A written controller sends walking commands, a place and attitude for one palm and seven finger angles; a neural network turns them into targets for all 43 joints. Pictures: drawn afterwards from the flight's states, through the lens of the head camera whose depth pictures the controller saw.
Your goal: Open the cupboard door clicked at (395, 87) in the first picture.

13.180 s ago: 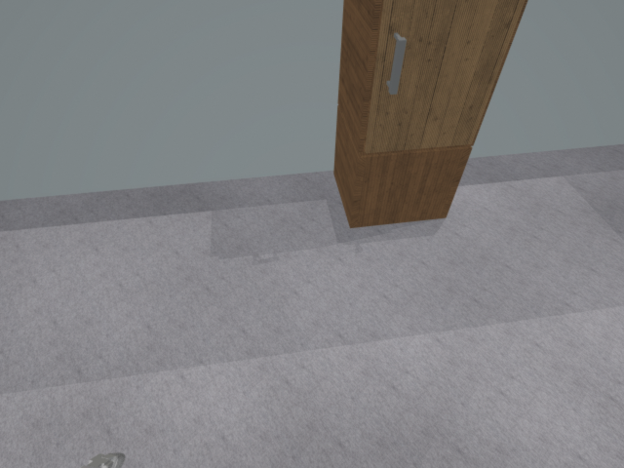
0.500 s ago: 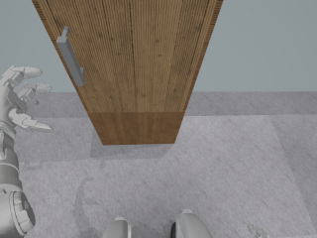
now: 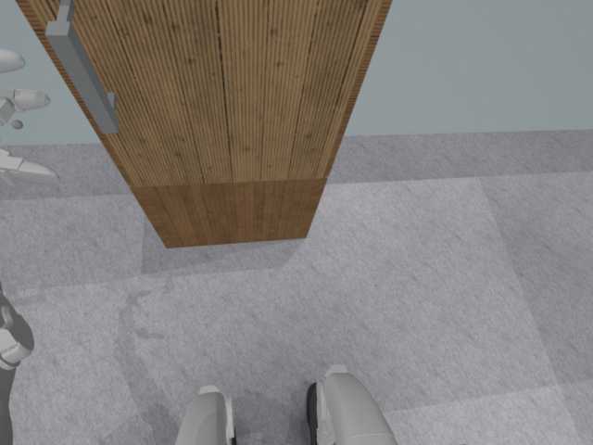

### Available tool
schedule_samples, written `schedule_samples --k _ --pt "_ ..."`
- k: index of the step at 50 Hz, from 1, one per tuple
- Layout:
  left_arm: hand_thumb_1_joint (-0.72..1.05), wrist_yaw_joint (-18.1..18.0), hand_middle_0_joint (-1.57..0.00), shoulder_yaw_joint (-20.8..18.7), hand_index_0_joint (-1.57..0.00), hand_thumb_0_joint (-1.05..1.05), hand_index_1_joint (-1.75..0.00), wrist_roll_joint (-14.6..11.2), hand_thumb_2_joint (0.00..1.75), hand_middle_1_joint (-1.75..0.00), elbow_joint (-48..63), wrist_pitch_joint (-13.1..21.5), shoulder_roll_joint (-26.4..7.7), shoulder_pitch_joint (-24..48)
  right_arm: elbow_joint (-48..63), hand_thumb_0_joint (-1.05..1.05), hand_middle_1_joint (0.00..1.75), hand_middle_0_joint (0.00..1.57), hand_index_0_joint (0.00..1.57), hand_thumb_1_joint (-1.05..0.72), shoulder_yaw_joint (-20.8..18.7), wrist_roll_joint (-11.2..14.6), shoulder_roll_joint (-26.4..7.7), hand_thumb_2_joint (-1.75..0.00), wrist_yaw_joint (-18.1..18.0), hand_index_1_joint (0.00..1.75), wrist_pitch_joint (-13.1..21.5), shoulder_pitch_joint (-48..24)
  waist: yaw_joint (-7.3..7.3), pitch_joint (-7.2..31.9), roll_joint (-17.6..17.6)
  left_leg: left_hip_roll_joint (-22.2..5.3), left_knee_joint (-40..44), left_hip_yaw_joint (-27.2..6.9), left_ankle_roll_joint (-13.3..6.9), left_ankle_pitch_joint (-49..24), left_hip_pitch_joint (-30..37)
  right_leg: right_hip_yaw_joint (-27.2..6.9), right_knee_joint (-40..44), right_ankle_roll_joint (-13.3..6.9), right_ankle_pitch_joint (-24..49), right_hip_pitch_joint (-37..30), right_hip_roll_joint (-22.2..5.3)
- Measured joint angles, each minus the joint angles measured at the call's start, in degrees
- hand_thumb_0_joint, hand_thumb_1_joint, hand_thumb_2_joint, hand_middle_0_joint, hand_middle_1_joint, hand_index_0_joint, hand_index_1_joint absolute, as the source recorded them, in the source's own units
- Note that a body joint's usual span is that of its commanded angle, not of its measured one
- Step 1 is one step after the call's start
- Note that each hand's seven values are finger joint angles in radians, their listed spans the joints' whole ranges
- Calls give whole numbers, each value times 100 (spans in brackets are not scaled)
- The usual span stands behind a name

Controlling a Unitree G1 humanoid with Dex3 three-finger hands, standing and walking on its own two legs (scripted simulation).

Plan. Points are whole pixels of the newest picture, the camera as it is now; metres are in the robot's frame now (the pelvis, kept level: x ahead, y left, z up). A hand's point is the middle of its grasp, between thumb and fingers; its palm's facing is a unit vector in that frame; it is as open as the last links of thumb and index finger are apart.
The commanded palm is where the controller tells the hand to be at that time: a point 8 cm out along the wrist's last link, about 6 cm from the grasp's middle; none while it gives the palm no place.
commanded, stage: move the hooked fingers beside the handle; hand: left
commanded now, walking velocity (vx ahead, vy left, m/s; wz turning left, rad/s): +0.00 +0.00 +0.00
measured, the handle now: (90, 72) +0.58 +0.24 +0.07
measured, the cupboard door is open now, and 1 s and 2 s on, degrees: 0 0 0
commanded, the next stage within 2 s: slide the fingers in behind the handle in 1.06 s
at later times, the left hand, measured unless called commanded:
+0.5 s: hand (30, 98) +0.53 +0.29 +0.08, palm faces +0.03 -1.00 -0.02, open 14.0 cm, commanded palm +0.51 +0.34 +0.07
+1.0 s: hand (34, 102) +0.52 +0.29 +0.08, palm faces +0.03 -1.00 -0.03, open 14.0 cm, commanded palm +0.51 +0.33 +0.07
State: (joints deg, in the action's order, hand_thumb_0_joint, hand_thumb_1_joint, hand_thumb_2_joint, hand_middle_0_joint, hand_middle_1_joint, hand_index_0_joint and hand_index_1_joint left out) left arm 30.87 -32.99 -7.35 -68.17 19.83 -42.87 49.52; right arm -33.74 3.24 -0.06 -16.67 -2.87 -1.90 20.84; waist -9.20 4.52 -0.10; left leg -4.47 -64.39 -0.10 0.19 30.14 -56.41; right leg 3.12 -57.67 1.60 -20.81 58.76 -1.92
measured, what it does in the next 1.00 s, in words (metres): stands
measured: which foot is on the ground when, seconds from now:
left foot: down 0.00-1.00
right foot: down 0.00-1.00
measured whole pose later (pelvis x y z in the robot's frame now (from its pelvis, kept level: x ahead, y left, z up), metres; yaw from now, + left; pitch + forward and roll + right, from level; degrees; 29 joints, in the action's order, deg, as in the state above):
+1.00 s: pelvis +0.01 +0.00 +0.00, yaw -1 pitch +25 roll -5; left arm 29.0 -33.0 -4.2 -69.6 18.5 -46.4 54.5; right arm -31.6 4.0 -0.7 -16.2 -1.6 -5.7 20.1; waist -11.4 4.3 0.5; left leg -5.2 -66.0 -1.0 0.2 31.6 -59.7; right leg 3.8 -57.9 1.7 -21.5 61.4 -1.1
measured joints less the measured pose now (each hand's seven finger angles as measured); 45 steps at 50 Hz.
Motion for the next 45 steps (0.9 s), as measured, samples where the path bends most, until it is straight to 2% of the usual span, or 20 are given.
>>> schedule_samples --k 12,17,22,29,37,42,45 --pt "-49 -87 -30 -64 -30 -1 -120 322 30 -120 -362 -156 -551 665 81 0 30 20 21 -91 106 -50 -1 -90 33 30 -195 120 -254 -56 52 -32 -139 -34 -31 46 -353 23 -21 31 21 295 34" --pt "-49 -96 -30 -25 -30 -1 -120 333 30 -120 -354 -204 -632 840 65 0 30 20 21 -91 111 -76 14 -90 71 30 -288 170 -303 -53 82 -40 -158 -46 -35 66 -450 33 -8 39 16 376 44" --pt "-49 -68 -30 -203 -30 -1 -120 317 30 -120 -200 -270 -563 568 150 0 30 20 21 -91 94 -82 44 -90 132 30 -390 228 -313 -20 95 -81 -91 12 -44 87 -391 -19 65 50 28 349 88" --pt "-49 -138 -30 -369 -30 -1 -120 327 30 -120 -75 -190 -475 304 206 0 30 20 21 -91 73 -81 72 -90 190 30 -408 222 -271 -25 72 -118 -73 7 -32 134 -281 -13 92 41 -6 241 125" --pt "-49 -48 -30 -72 -30 -1 -120 164 30 -120 -25 -177 -343 311 135 0 30 20 21 -91 51 -51 55 -90 179 30 -439 105 -161 11 63 -88 -35 -63 -15 133 -185 55 125 30 -42 109 97" --pt "-49 -135 -30 69 -30 -1 -120 262 30 -120 -136 -201 -329 420 186 0 30 20 21 -91 56 -59 34 -90 136 30 -400 8 -175 3 63 -63 -73 -97 -9 128 -234 83 74 23 -59 146 71" --pt "-49 -167 -30 -2 -30 -1 -120 261 30 -120 -104 -121 -297 448 188 0 30 20 21 -91 53 -71 37 -90 134 30 -379 -46 -188 5 53 -69 -114 -94 -2 136 -281 76 27 18 -67 202 76"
